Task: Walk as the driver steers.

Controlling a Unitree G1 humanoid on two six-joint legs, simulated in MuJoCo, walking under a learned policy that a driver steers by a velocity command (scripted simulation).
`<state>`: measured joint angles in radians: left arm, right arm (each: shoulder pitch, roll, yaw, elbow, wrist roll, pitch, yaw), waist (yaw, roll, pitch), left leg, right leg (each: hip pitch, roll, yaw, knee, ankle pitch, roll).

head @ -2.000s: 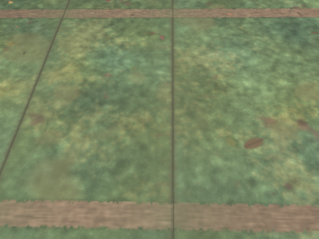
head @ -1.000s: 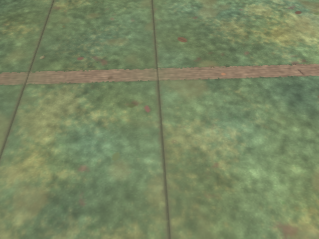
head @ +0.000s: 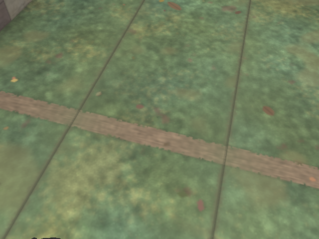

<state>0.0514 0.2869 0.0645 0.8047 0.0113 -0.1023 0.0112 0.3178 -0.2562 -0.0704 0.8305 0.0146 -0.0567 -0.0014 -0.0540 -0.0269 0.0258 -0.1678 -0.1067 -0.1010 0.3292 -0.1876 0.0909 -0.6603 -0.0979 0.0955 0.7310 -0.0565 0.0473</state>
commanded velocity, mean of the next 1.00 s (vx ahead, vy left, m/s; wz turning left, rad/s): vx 0.17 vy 0.00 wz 0.26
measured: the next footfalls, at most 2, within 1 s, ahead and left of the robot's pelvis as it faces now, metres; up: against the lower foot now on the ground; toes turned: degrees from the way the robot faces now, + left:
right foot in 0.18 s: +0.30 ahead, -0.14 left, +0.00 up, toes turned +9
left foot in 0.64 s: +0.27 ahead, +0.13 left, +0.00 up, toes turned +22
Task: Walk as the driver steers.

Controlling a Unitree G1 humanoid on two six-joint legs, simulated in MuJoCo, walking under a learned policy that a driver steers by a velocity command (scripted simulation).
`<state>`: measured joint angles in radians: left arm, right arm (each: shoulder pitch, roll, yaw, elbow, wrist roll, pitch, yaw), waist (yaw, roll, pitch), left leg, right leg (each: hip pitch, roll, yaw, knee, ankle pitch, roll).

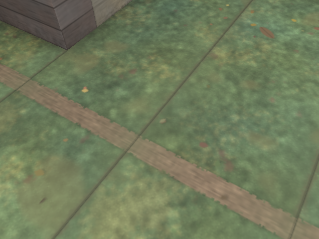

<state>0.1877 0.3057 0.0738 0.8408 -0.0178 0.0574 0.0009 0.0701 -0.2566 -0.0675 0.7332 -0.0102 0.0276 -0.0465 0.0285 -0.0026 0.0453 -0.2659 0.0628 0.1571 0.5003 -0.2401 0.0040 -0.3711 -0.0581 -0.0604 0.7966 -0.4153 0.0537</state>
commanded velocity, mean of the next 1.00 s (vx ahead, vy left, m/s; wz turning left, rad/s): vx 0.31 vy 0.00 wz -0.35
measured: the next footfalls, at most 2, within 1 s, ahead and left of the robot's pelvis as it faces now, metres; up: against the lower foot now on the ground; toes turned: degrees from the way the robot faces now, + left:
right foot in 0.04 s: +0.03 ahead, -0.11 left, +0.00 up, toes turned -6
left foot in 0.58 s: +0.21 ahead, +0.08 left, +0.00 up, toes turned -22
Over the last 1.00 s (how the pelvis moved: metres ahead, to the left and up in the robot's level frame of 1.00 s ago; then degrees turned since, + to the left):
0.25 -0.01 -0.01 13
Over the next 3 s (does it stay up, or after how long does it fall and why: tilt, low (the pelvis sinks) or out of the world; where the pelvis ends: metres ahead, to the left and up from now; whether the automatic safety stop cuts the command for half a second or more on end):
stays up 1.35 -0.44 0.01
